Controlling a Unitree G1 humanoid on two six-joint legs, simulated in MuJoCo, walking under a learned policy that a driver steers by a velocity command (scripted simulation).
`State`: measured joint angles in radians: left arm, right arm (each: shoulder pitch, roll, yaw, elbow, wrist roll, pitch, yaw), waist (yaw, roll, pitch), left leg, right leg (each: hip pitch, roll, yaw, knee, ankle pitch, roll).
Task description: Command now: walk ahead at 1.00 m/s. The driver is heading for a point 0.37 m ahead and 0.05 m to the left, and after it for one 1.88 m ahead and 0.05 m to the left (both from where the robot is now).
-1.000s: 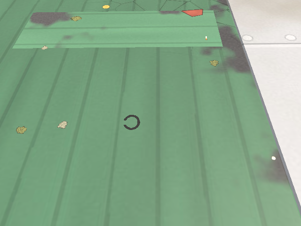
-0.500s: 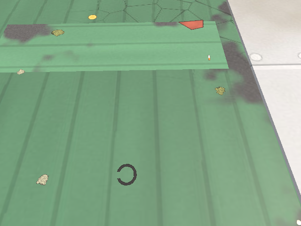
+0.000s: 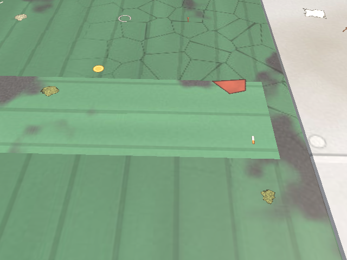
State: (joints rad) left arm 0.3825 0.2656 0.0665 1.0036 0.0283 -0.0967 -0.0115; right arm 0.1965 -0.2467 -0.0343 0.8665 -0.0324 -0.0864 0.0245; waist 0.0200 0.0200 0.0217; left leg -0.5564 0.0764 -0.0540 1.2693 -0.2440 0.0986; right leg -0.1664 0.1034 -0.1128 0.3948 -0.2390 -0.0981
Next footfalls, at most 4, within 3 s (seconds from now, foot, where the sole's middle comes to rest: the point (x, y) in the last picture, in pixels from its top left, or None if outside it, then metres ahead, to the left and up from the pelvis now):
0.26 left None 0.49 0.12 -0.77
0.72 right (192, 162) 0.95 -0.05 -0.77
1.16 left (156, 94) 1.41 0.14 -0.77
1.62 right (187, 46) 1.86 -0.03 -0.77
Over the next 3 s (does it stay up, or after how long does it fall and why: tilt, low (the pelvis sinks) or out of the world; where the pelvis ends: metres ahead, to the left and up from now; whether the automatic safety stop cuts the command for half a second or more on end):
stays up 2.06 0.05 0.01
